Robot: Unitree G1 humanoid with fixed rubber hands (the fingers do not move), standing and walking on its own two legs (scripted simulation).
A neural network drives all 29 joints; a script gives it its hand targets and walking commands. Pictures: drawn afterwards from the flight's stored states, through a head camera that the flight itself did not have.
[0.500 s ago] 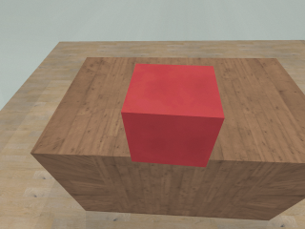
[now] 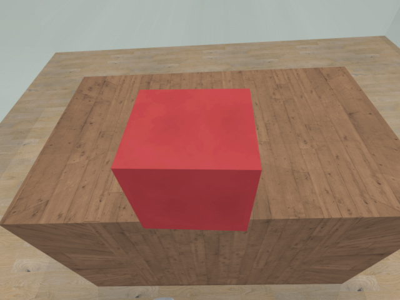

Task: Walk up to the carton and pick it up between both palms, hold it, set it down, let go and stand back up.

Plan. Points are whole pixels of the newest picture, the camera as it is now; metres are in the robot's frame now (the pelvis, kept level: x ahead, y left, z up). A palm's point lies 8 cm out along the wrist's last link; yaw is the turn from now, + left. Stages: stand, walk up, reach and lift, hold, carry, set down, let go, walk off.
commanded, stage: walk up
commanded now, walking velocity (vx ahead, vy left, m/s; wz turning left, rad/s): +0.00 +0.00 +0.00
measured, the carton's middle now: (194, 161) +0.41 +0.04 +0.04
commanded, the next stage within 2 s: stand in 1.44 s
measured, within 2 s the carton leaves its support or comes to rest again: neither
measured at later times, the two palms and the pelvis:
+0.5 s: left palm out of the picture +0.06 +0.26 -0.15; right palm out of the picture +0.03 -0.17 -0.16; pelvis +0.05 +0.04 -0.01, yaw +0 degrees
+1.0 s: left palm out of the picture -0.05 +0.18 -0.14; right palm out of the picture -0.02 -0.24 -0.16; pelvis -0.02 -0.02 +0.00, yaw +1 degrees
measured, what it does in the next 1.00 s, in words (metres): steps on the spot: left foot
